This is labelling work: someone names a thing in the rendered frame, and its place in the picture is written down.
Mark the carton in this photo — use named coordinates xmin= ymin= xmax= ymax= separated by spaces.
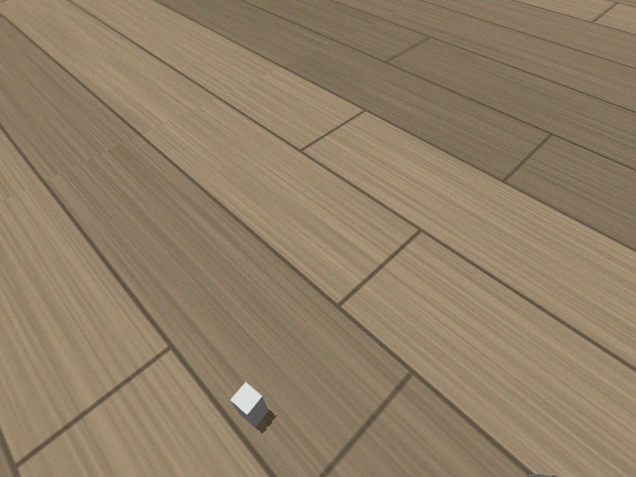
xmin=231 ymin=383 xmax=268 ymax=428

